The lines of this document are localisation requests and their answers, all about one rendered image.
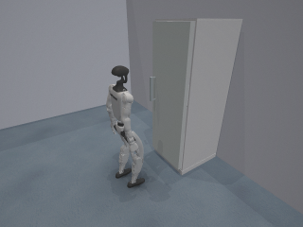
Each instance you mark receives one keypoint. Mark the handle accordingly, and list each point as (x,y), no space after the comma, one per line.
(151,88)

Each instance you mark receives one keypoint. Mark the robot right thigh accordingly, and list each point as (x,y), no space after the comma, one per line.
(139,143)

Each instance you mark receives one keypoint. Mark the robot left upper arm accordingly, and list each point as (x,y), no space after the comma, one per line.
(109,101)

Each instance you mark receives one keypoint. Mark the left robot forearm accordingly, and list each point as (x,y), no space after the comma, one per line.
(111,114)

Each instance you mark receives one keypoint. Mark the right robot forearm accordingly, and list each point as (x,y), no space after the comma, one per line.
(128,131)

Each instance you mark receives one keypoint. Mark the right robot hand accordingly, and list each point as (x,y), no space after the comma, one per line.
(132,148)

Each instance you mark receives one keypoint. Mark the fridge door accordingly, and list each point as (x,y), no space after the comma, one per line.
(172,43)

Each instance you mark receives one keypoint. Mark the left robot hand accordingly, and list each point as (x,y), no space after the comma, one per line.
(113,128)

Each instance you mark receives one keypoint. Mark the robot right upper arm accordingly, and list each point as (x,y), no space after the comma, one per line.
(127,100)

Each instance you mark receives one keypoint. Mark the humanoid robot head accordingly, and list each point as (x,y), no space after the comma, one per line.
(120,71)

